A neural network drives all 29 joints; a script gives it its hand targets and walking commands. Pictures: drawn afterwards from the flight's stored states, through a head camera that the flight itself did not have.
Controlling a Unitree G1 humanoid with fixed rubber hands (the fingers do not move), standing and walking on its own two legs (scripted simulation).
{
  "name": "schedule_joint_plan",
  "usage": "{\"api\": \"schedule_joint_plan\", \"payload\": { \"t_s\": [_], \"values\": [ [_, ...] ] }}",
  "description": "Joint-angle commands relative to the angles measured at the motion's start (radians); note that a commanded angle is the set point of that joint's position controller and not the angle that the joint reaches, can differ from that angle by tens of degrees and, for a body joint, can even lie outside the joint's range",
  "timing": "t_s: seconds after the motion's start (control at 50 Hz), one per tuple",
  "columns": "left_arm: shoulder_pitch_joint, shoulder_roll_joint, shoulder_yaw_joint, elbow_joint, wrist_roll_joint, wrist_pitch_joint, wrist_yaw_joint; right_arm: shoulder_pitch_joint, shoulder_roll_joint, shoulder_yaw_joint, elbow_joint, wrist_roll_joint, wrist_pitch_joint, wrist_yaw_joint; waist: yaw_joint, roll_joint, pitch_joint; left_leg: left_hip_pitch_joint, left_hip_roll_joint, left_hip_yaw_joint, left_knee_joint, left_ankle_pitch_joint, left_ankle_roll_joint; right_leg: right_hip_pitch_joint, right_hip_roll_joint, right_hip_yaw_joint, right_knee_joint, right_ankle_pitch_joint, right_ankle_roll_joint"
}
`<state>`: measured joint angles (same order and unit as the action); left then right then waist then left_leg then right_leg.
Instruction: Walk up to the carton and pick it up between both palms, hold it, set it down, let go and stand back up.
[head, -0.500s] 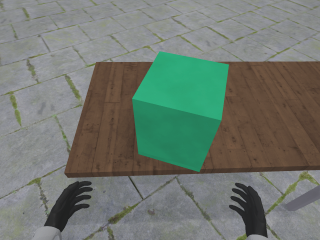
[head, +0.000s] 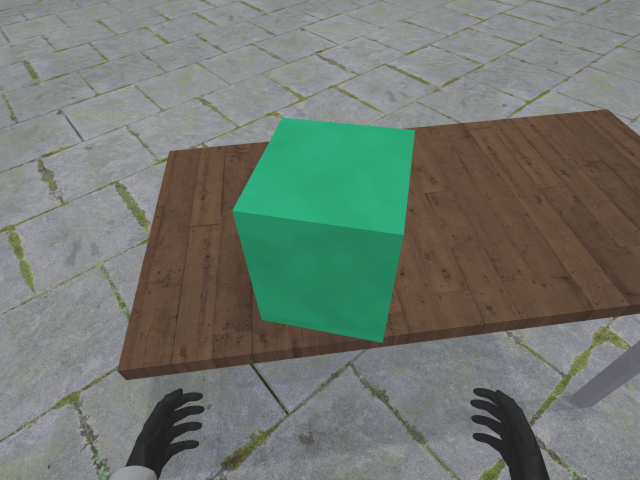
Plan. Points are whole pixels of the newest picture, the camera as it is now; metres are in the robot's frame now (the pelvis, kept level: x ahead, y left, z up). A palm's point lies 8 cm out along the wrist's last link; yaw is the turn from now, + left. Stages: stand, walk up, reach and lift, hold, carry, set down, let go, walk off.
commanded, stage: set down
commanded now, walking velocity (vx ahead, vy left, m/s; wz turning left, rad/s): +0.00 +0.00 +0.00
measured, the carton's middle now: (333, 231) +0.45 +0.02 +0.03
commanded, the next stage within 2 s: let go in 0.74 s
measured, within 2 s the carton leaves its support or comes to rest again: neither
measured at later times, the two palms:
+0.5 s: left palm out of the picture +0.13 +0.23 -0.06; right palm (534, 466) +0.15 -0.22 -0.06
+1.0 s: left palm (185, 464) +0.15 +0.21 -0.08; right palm (548, 469) +0.16 -0.24 -0.08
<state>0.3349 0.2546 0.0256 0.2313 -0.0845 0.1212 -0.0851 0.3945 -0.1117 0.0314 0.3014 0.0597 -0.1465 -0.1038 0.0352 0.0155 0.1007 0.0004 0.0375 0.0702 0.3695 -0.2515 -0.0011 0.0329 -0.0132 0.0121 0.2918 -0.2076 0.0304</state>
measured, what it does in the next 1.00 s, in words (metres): stands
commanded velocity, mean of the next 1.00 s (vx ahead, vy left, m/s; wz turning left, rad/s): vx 0.00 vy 0.00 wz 0.00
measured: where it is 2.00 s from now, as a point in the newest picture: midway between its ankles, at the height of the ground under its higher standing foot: outside the picture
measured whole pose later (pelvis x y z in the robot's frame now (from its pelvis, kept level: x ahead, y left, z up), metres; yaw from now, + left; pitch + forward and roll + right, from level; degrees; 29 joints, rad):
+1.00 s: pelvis -0.01 -0.02 +0.00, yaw +0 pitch -5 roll +0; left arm 0.17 0.19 0.02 0.52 0.03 0.14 0.00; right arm 0.15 -0.18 -0.03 0.73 0.00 -0.20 0.02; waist 0.02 -0.01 0.08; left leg -0.06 0.05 0.06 0.40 -0.25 -0.02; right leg -0.05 0.00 0.00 0.38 -0.24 0.01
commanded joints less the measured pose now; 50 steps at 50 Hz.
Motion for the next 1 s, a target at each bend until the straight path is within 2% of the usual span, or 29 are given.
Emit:
{"api": "schedule_joint_plan", "payload": {
  "t_s": [0.0, 0.04, 0.1, 0.16, 0.2, 0.22, 0.26, 0.3, 0.32, 0.34, 0.36, 0.38, 0.4, 0.42, 0.44, 0.46, 0.5, 0.52, 0.58, 0.6, 0.62, 0.68, 0.72, 0.76, 0.82, 0.84, 0.88, 0.94, 0.98],
  "values": [
    [-0.105, 0.135, 0.043, -0.095, 0.002, -0.03, 0.003, -0.077, -0.042, -0.007, -0.135, -0.018, -0.005, 0.0, 0.02, 0.005, 0.0, 0.025, -0.029, 0.04, -0.042, 0.357, -0.054, -0.11, 0.013, -0.037, -0.06, 0.113, -0.067],
    [-0.121, 0.176, 0.05, -0.129, -0.023, -0.05, 0.001, -0.076, -0.009, -0.001, -0.182, -0.003, -0.013, -0.016, 0.007, -0.02, -0.029, 0.002, -0.044, 0.045, -0.03, 0.301, -0.038, -0.08, -0.011, -0.018, -0.06, 0.137, -0.048],
    [-0.149, 0.114, 0.04, 0.009, 0.015, -0.012, 0.015, -0.141, -0.053, -0.023, -0.041, -0.035, 0.016, 0.007, -0.001, 0.021, 0.012, -0.018, -0.029, 0.028, -0.062, 0.201, -0.042, -0.121, 0.004, -0.033, -0.06, 0.041, -0.058],
    [-0.186, 0.123, 0.025, -0.039, 0.017, 0.008, 0.032, -0.168, -0.058, -0.048, -0.009, -0.04, 0.042, 0.017, -0.002, 0.068, 0.001, -0.04, -0.02, 0.031, -0.077, 0.117, -0.04, -0.115, -0.006, -0.034, -0.053, -0.012, -0.071],
    [-0.187, 0.143, 0.034, -0.011, 0.005, 0.009, 0.033, -0.181, -0.065, -0.064, -0.029, -0.056, 0.04, 0.016, -0.009, 0.009, -0.002, -0.064, -0.025, 0.032, -0.068, 0.114, -0.03, -0.108, -0.005, -0.026, -0.044, 0.009, -0.057],
    [-0.198, 0.158, 0.035, -0.059, 0.006, 0.009, 0.033, -0.166, -0.048, -0.061, -0.043, -0.059, 0.045, 0.009, -0.012, 0.01, -0.009, -0.053, -0.035, 0.045, -0.061, 0.112, -0.032, -0.106, -0.018, -0.02, -0.049, 0.005, -0.05],
    [-0.208, 0.121, 0.019, -0.001, 0.033, 0.023, 0.045, -0.219, -0.07, -0.069, 0.026, -0.047, 0.052, 0.032, -0.013, 0.045, 0.005, -0.045, -0.025, 0.036, -0.065, 0.113, -0.04, -0.137, -0.002, -0.028, -0.042, -0.011, -0.06],
    [-0.251, 0.144, 0.026, -0.031, 0.041, 0.026, 0.052, -0.238, -0.065, -0.061, 0.031, -0.04, 0.058, 0.033, -0.01, 0.045, -0.008, -0.072, -0.028, 0.031, -0.071, 0.083, -0.03, -0.109, -0.01, -0.03, -0.034, -0.014, -0.055],
    [-0.227, 0.096, 0.016, 0.051, 0.052, 0.035, 0.06, -0.258, -0.092, -0.07, 0.074, -0.05, 0.06, 0.053, -0.012, 0.055, 0.001, -0.093, -0.012, 0.013, -0.08, 0.073, -0.034, -0.123, 0.004, -0.04, -0.018, -0.025, -0.067],
    [-0.216, 0.143, 0.014, 0.01, 0.013, 0.022, 0.047, -0.218, -0.057, -0.051, 0.008, -0.041, 0.06, 0.035, -0.025, -0.009, -0.011, -0.087, -0.031, 0.032, -0.06, 0.116, -0.026, -0.084, -0.011, -0.033, -0.025, 0.027, -0.05],
    [-0.214, 0.116, 0.02, 0.029, 0.038, 0.029, 0.049, -0.214, -0.078, -0.048, 0.053, -0.043, 0.062, 0.043, -0.005, 0.01, -0.004, -0.065, -0.026, 0.027, -0.067, 0.122, -0.03, -0.117, -0.006, -0.034, -0.03, 0.002, -0.057],
    [-0.227, 0.129, 0.025, 0.029, 0.033, 0.019, 0.049, -0.218, -0.069, -0.044, 0.025, -0.047, 0.052, 0.042, -0.012, -0.021, -0.022, -0.04, -0.039, 0.037, -0.052, 0.132, -0.023, -0.147, -0.007, -0.031, -0.036, 0.009, -0.045],
    [-0.214, 0.104, 0.018, 0.072, 0.041, 0.029, 0.058, -0.24, -0.091, -0.067, 0.094, -0.062, 0.061, 0.06, -0.009, 0.001, -0.015, -0.041, -0.027, 0.02, -0.06, 0.13, -0.031, -0.186, 0.0, -0.041, -0.037, -0.031, -0.059],
    [-0.227, 0.115, 0.02, 0.081, 0.032, 0.025, 0.058, -0.251, -0.083, -0.065, 0.062, -0.067, 0.05, 0.057, -0.008, -0.02, -0.029, -0.066, -0.03, 0.03, -0.05, 0.126, -0.028, -0.165, -0.004, -0.041, -0.023, -0.011, -0.053],
    [-0.23, 0.115, 0.019, 0.06, 0.042, 0.023, 0.056, -0.263, -0.09, -0.072, 0.067, -0.057, 0.051, 0.055, -0.016, 0.0, -0.016, -0.069, -0.027, 0.025, -0.057, 0.113, -0.03, -0.153, -0.003, -0.04, -0.019, -0.007, -0.05],
    [-0.238, 0.103, 0.027, 0.091, 0.08, 0.029, 0.064, -0.26, -0.119, -0.09, 0.173, -0.073, 0.049, 0.069, -0.029, 0.025, -0.01, -0.051, -0.025, 0.014, -0.058, 0.13, -0.042, -0.162, 0.011, -0.042, -0.014, -0.009, -0.062],
    [-0.223, 0.091, 0.021, 0.103, 0.051, 0.023, 0.055, -0.258, -0.116, -0.071, 0.105, -0.055, 0.035, 0.068, -0.02, -0.01, -0.045, -0.042, -0.034, 0.03, -0.044, 0.165, -0.044, -0.146, 0.008, -0.041, -0.021, 0.028, -0.054],
    [-0.239, 0.15, 0.034, 0.026, 0.02, -0.001, 0.049, -0.256, -0.085, -0.061, 0.002, -0.052, 0.014, 0.054, -0.016, -0.039, -0.105, -0.045, -0.039, 0.035, -0.028, 0.16, -0.028, -0.109, -0.006, -0.024, -0.007, 0.063, -0.037],
    [-0.216, 0.122, 0.03, 0.075, 0.044, -0.014, 0.066, -0.261, -0.093, -0.075, 0.078, -0.057, -0.007, 0.075, -0.011, -0.033, -0.072, -0.015, -0.036, 0.026, -0.029, 0.203, -0.031, -0.183, 0.01, -0.032, -0.018, 0.062, -0.041],
    [-0.237, 0.057, 0.014, 0.174, 0.079, 0.006, 0.076, -0.299, -0.158, -0.111, 0.223, -0.085, 0.004, 0.097, -0.021, 0.023, -0.051, -0.007, -0.021, 0.007, -0.034, 0.204, -0.053, -0.232, 0.027, -0.055, -0.003, 0.032, -0.062],
    [-0.245, 0.041, 0.001, 0.171, 0.086, 0.013, 0.083, -0.312, -0.157, -0.098, 0.25, -0.071, 0.014, 0.112, -0.018, 0.05, -0.034, -0.019, -0.018, 0.007, -0.041, 0.21, -0.062, -0.219, 0.034, -0.06, -0.008, 0.008, -0.072],
    [-0.24, 0.068, 0.017, 0.105, 0.067, 0.002, 0.086, -0.292, -0.157, -0.107, 0.165, -0.077, -0.013, 0.109, -0.014, 0.011, -0.078, -0.043, -0.019, 0.016, -0.031, 0.183, -0.054, -0.164, 0.034, -0.042, 0.003, 0.049, -0.063],
    [-0.225, 0.104, 0.033, 0.089, 0.055, -0.012, 0.086, -0.293, -0.132, -0.09, 0.148, -0.067, -0.037, 0.105, -0.01, -0.012, -0.113, -0.012, -0.04, 0.032, -0.004, 0.271, -0.054, -0.151, 0.021, -0.033, 0.007, 0.125, -0.049],
    [-0.246, 0.048, 0.012, 0.18, 0.08, -0.004, 0.092, -0.31, -0.179, -0.101, 0.266, -0.074, -0.036, 0.123, -0.029, -0.007, -0.109, 0.04, -0.033, 0.016, -0.004, 0.324, -0.066, -0.225, 0.035, -0.05, 0.0, 0.11, -0.058],
    [-0.246, 0.061, 0.022, 0.167, 0.109, 0.001, 0.094, -0.298, -0.177, -0.094, 0.313, -0.07, -0.046, 0.122, -0.016, 0.031, -0.075, 0.057, -0.037, 0.018, 0.009, 0.356, -0.07, -0.206, 0.029, -0.058, -0.001, 0.165, -0.048],
    [-0.234, 0.044, 0.02, 0.161, 0.103, -0.005, 0.093, -0.289, -0.188, -0.091, 0.308, -0.064, -0.056, 0.124, -0.028, 0.014, -0.117, 0.068, -0.039, 0.021, 0.014, 0.38, -0.076, -0.196, 0.041, -0.051, 0.003, 0.176, -0.051],
    [-0.236, 0.05, 0.025, 0.135, 0.092, -0.018, 0.088, -0.299, -0.176, -0.09, 0.26, -0.059, -0.072, 0.118, -0.013, -0.018, -0.139, 0.089, -0.039, 0.026, 0.028, 0.413, -0.068, -0.21, 0.039, -0.044, -0.005, 0.209, -0.039],
    [-0.244, 0.024, 0.024, 0.171, 0.125, -0.008, 0.1, -0.326, -0.212, -0.111, 0.357, -0.062, -0.088, 0.131, -0.02, 0.001, -0.133, 0.086, -0.033, 0.009, 0.024, 0.434, -0.076, -0.213, 0.051, -0.059, 0.003, 0.208, -0.047],
    [-0.237, 0.019, 0.025, 0.203, 0.11, -0.01, 0.089, -0.306, -0.2, -0.087, 0.335, -0.051, -0.092, 0.124, -0.03, -0.024, -0.123, 0.093, -0.04, 0.021, 0.02, 0.437, -0.068, -0.205, 0.045, -0.048, -0.008, 0.246, -0.039]
  ]
}}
